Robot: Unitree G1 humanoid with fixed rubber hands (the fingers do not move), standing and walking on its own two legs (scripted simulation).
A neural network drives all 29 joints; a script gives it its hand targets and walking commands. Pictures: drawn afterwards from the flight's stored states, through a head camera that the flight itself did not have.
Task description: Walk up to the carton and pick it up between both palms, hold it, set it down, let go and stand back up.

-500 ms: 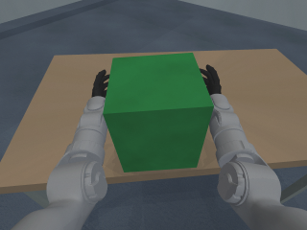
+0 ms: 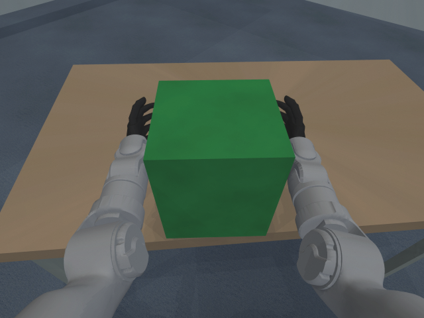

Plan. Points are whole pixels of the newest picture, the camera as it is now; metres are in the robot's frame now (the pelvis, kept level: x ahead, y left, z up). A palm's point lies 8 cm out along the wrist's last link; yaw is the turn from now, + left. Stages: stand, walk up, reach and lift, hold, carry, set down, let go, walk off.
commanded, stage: set down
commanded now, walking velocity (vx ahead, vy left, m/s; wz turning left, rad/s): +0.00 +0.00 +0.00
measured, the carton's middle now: (215, 162) +0.40 +0.01 +0.08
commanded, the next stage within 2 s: none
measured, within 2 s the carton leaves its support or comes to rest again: rests again in 0.44 s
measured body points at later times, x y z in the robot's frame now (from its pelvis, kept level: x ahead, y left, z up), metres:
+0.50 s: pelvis +0.00 +0.00 +0.00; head +0.04 +0.02 +0.45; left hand +0.45 +0.16 +0.10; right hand +0.44 -0.14 +0.11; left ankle +0.01 +0.13 -0.75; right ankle +0.00 -0.15 -0.75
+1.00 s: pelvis +0.00 +0.00 +0.00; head +0.04 +0.02 +0.45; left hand +0.45 +0.16 +0.09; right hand +0.44 -0.14 +0.10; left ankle +0.01 +0.13 -0.75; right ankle +0.00 -0.15 -0.75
